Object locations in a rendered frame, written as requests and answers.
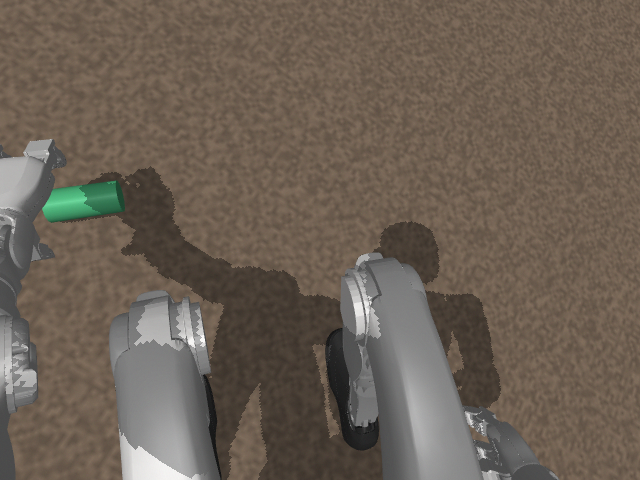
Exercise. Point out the right robot foot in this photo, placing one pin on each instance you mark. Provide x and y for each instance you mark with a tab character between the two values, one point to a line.
357	437

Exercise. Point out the right robot arm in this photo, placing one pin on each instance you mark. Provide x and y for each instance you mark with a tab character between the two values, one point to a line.
534	472

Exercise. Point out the right robot hand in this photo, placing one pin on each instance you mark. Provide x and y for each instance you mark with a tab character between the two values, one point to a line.
507	451

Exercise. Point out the left robot foot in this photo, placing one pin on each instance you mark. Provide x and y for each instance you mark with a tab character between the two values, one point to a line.
213	419

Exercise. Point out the can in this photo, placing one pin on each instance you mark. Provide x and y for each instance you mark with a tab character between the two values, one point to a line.
82	201

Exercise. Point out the left robot hand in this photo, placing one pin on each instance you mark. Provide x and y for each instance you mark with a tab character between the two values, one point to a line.
26	184

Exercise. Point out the left robot arm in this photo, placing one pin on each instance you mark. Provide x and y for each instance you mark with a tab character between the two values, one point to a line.
18	357

